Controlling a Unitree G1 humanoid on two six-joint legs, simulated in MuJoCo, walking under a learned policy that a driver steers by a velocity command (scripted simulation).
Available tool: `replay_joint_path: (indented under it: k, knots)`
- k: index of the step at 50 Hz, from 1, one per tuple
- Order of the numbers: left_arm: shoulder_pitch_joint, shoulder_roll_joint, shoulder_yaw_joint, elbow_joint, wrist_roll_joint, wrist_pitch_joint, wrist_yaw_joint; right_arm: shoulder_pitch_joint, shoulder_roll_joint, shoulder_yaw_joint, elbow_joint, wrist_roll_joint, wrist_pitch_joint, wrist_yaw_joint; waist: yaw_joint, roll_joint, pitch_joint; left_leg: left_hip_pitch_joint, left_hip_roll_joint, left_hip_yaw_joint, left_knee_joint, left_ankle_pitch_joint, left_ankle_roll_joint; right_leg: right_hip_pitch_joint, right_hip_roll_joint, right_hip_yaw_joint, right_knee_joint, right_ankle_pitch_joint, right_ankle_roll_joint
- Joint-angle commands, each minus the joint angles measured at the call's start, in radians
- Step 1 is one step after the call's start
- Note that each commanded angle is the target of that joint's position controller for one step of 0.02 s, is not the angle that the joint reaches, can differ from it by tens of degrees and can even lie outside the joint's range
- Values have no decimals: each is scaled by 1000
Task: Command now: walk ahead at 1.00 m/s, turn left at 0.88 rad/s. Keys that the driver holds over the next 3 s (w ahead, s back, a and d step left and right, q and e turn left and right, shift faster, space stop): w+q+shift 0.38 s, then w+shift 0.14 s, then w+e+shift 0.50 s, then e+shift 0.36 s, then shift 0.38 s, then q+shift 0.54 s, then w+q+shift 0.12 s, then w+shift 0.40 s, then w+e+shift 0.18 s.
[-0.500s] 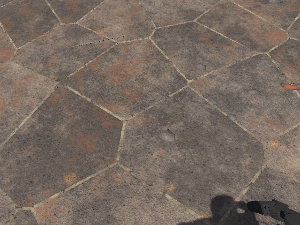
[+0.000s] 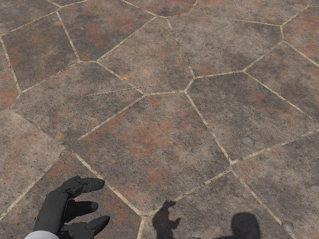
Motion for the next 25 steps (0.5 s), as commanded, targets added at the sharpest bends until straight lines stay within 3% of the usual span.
replay_joint_path:
  k: [1,2,3,4,5,6,8,11,14,17,19,20,21,22,23,24,25]
  knots:
    - [319,211,93,27,-3,-22,39,-100,-231,-54,-75,-8,-17,-4,266,27,-199,-293,107,-78,424,794,21,651,29,-28,-3,-154,-39]
    - [558,288,125,53,21,-23,64,-126,-133,-27,-106,-10,-31,-4,355,-68,-356,-438,68,0,745,505,24,900,-193,176,4,-505,-75]
    - [523,363,144,57,51,-14,60,2,5,15,-158,41,-29,-7,244,-383,-495,-755,-25,119,1038,-139,-8,1119,-477,736,-175,-758,-188]
    - [447,290,148,52,29,-1,57,-78,-75,16,-145,11,-8,-16,246,-270,-383,-888,79,164,1113,-24,12,1006,-430,793,-234,-899,-200]
    - [384,190,126,51,19,-1,53,-197,-119,5,-146,-13,3,-10,261,-136,-214,-910,120,189,1072,74,9,860,-363,577,-226,-742,-171]
    - [369,147,115,72,21,-1,46,-247,-115,3,-152,-24,10,3,249,-46,-124,-886,152,196,1027,116,-1,744,-318,411,-226,-508,-156]
    - [414,119,107,130,13,-11,46,-283,-68,12,-176,-42,35,33,212,-85,-39,-860,193,201,993,119,-15,619,-256,207,-254,-274,-124]
    - [439,86,102,186,-18,-35,26,-371,-25,32,-243,-43,66,52,174,-103,7,-923,225,226,972,152,-21,581,-244,31,-292,-30,-101]
    - [380,111,106,199,-14,-50,25,-459,-34,46,-304,-43,67,70,131,-100,59,-881,222,267,825,326,-23,491,-196,-159,-357,96,-77]
    - [411,150,113,227,-12,-52,28,-560,-38,59,-327,-40,66,89,145,-39,127,-750,177,394,564,433,14,472,-146,-309,-402,266,-47]
    - [471,198,123,238,-12,-46,35,-567,-51,58,-317,-39,61,89,144,-47,96,-629,97,479,478,419,52,553,-145,-351,-311,704,-25]
    - [498,227,127,241,-12,-37,44,-529,-62,56,-303,-43,57,84,117,-76,60,-559,60,486,458,378,69,593,-165,-347,-229,904,-24]
    - [495,259,134,240,-8,-22,52,-436,-83,47,-273,-48,53,76,58,-98,6,-444,29,469,441,327,88,604,-191,-336,-92,1020,-29]
    - [461,288,140,228,-4,-6,58,-261,-116,28,-218,-50,48,64,-32,-118,-77,-253,6,429,429,278,115,566,-216,-317,114,1071,-47]
    - [417,284,137,210,0,6,55,-42,-156,2,-139,-52,43,43,-124,-98,-160,13,7,363,346,269,148,440,-203,-310,402,945,-66]
    - [451,202,125,211,14,9,39,-41,-217,-24,-105,-46,49,14,-54,56,-156,184,123,194,330,172,164,198,-62,-299,789,-31,-59]
    - [571,118,96,117,-20,2,32,-136,-331,-43,-159,-60,61,2,98,269,-315,418,416,-358,208,195,314,-133,39,-176,1142,-527,-24]
Next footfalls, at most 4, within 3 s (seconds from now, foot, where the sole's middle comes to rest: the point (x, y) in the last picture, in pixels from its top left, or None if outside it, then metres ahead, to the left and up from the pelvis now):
0.04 right None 0.23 -0.16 -0.76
0.48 left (110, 216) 0.58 0.14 -0.76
0.92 right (93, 130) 1.04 0.20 -0.76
1.32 left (62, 84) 1.40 0.37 -0.76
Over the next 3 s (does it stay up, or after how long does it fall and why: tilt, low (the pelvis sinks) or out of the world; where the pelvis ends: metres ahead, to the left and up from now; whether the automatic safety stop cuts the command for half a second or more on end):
stays up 1.50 0.37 0.01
